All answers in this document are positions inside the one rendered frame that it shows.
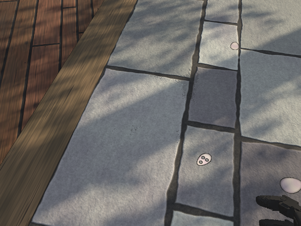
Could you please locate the right robot hand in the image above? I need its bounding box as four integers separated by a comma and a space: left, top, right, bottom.
256, 195, 301, 226

